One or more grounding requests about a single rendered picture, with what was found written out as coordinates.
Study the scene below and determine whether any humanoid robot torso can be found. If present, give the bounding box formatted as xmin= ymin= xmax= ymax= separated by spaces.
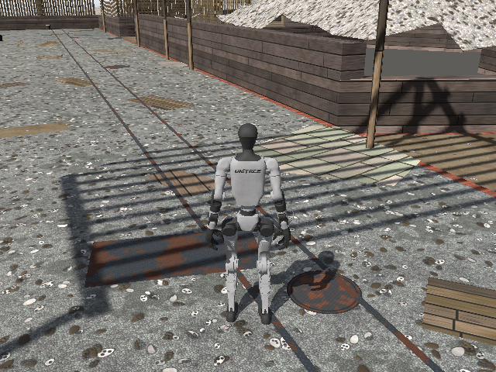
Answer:
xmin=230 ymin=154 xmax=266 ymax=233

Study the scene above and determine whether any robot right upper arm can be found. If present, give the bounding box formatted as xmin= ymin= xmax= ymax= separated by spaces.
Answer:
xmin=264 ymin=157 xmax=283 ymax=201

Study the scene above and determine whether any robot right shin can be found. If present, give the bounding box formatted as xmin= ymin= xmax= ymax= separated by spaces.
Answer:
xmin=258 ymin=260 xmax=270 ymax=314

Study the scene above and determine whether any right robot hand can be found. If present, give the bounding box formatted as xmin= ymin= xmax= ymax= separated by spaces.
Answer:
xmin=273 ymin=227 xmax=291 ymax=250

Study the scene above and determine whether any left robot hand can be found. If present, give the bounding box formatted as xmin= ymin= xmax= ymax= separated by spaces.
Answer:
xmin=205 ymin=228 xmax=224 ymax=250

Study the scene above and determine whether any robot left upper arm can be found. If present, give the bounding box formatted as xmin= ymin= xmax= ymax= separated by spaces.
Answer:
xmin=213 ymin=157 xmax=232 ymax=201

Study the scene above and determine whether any right robot forearm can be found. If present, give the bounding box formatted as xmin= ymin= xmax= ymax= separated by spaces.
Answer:
xmin=274 ymin=189 xmax=290 ymax=229

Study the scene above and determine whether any left robot forearm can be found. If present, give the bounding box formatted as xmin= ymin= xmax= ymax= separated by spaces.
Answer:
xmin=207 ymin=189 xmax=222 ymax=229

